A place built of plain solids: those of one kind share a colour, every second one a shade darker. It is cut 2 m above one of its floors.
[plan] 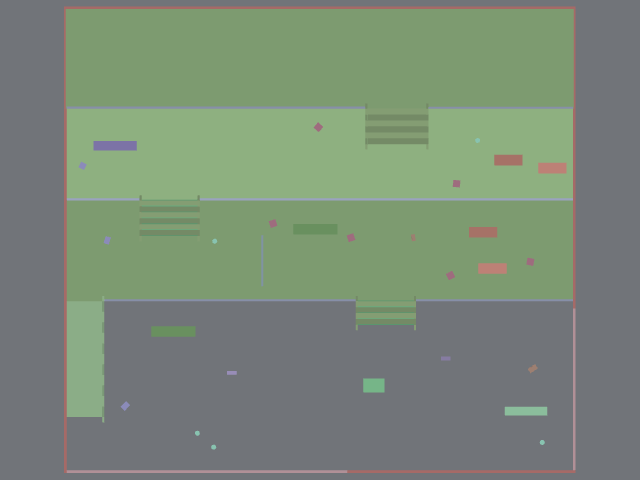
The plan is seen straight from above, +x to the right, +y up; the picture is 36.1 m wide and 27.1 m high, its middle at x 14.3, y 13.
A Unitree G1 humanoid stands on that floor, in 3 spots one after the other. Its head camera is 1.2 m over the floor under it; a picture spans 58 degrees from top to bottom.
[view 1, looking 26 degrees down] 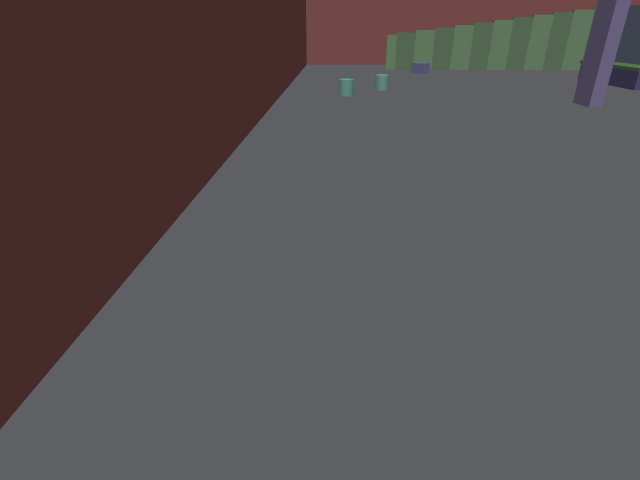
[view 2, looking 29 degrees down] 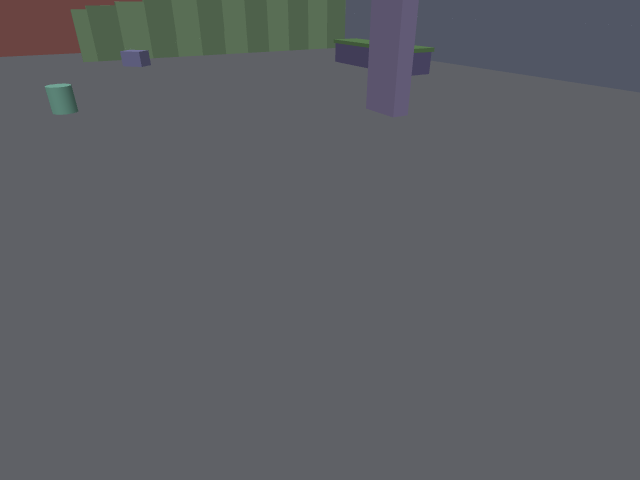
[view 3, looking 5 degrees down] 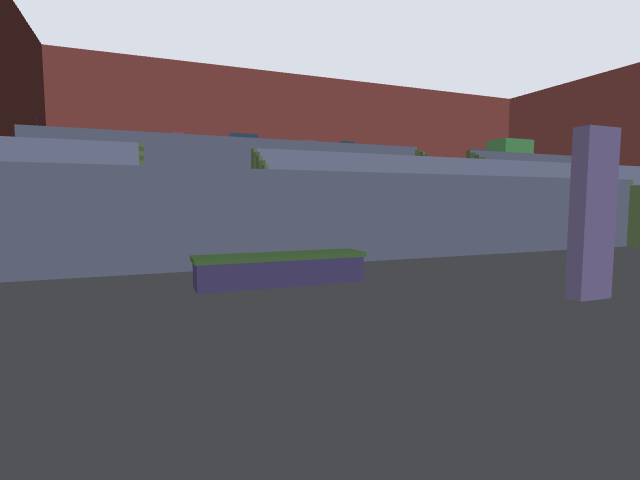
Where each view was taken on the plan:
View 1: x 17.34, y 1.10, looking -178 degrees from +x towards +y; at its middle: ground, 2.74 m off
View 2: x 13.60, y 2.09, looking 150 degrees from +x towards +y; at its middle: ground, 2.48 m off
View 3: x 4.20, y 1.80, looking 68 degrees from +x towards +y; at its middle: edge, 8.38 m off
